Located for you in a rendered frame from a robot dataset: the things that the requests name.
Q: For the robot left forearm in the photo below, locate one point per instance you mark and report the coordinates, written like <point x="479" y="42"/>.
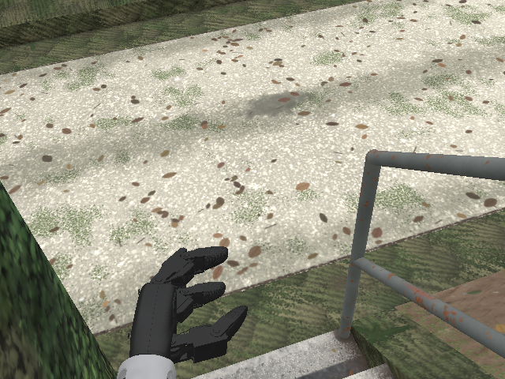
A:
<point x="147" y="367"/>

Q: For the left robot hand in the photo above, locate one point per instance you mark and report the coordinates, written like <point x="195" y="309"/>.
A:
<point x="166" y="300"/>

